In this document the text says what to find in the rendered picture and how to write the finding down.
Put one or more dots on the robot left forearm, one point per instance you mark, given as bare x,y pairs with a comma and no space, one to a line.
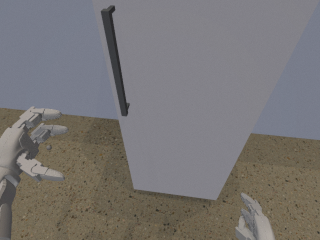
9,180

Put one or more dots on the handle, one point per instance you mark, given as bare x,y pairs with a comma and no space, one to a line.
108,24

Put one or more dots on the left robot hand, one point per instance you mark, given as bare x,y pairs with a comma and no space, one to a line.
15,141

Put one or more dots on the right robot hand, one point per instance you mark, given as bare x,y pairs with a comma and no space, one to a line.
259,225

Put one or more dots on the fridge door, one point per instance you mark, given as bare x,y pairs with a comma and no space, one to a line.
197,75

